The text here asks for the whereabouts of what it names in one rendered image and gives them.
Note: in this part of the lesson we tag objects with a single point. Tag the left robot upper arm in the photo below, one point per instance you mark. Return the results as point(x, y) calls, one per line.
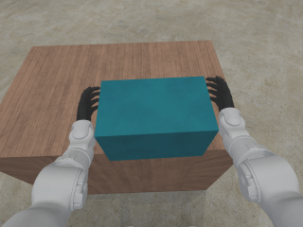
point(60, 190)

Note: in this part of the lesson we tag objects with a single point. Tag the carton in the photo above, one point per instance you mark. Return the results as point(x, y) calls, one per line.
point(154, 118)

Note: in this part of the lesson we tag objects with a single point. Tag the robot right hand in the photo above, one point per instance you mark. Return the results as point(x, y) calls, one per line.
point(223, 97)

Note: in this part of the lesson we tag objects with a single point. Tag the robot left hand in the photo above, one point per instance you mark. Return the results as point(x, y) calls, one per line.
point(85, 109)

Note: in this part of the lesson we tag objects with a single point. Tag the right robot forearm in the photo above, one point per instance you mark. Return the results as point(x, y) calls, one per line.
point(237, 141)

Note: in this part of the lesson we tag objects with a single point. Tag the pedestal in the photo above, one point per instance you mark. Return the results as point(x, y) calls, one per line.
point(41, 105)

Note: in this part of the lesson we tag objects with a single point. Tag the right robot upper arm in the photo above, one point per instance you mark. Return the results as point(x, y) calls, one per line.
point(270, 182)

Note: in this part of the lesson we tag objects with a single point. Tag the left robot forearm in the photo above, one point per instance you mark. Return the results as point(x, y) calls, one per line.
point(80, 152)

